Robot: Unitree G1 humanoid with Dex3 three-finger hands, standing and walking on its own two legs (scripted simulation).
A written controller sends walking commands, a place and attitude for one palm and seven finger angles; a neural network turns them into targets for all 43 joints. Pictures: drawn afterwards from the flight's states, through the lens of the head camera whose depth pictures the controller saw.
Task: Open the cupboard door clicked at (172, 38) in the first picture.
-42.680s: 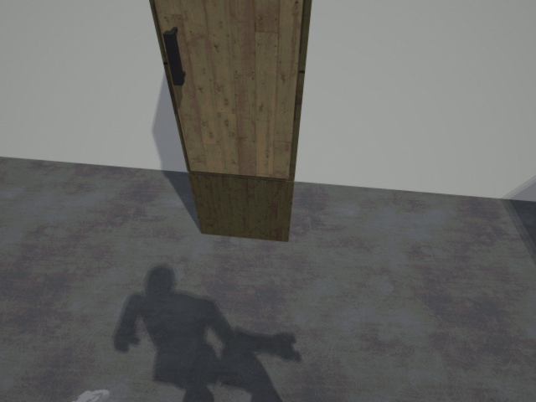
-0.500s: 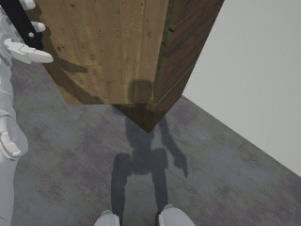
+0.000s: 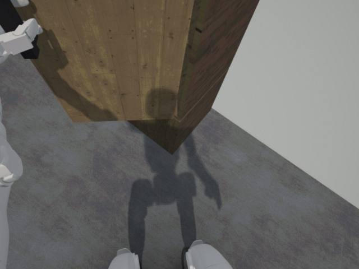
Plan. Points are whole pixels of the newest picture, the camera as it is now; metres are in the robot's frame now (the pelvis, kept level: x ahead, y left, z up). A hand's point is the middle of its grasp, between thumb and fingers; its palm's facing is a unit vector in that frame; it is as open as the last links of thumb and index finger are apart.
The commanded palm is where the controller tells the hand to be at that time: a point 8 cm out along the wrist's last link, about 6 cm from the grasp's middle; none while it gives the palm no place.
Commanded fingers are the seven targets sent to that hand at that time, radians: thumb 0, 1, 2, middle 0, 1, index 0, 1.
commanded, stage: close the thumb around the handle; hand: left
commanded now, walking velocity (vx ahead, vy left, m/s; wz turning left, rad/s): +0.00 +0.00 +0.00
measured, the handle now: (15, 17) +0.60 +0.23 +0.14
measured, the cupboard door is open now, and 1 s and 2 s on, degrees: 43 68 82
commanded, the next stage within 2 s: pull the door open along its arc in 0.14 s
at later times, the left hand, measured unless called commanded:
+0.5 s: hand (25, 36) +0.55 +0.21 +0.14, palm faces -0.05 -1.00 -0.01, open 5.8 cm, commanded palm +0.52 +0.26 +0.14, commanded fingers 0.00 0.90 0.90 -0.40 -1.35 -0.40 -1.35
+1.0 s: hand (44, 100) +0.41 +0.16 +0.14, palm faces +0.15 -0.99 +0.06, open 6.4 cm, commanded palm +0.35 +0.24 +0.14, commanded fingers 0.00 0.90 0.90 -0.40 -1.35 -0.40 -1.35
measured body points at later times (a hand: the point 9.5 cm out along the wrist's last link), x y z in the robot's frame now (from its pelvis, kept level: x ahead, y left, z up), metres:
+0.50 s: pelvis +0.01 +0.00 +0.00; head +0.14 +0.01 +0.44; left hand +0.55 +0.26 +0.14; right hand -0.04 -0.26 -0.10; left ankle +0.00 +0.12 -0.69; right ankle -0.01 -0.13 -0.69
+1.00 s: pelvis +0.02 -0.01 +0.02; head +0.05 -0.02 +0.47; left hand +0.40 +0.22 +0.14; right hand +0.14 -0.26 -0.08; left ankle +0.00 +0.12 -0.69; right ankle -0.01 -0.13 -0.69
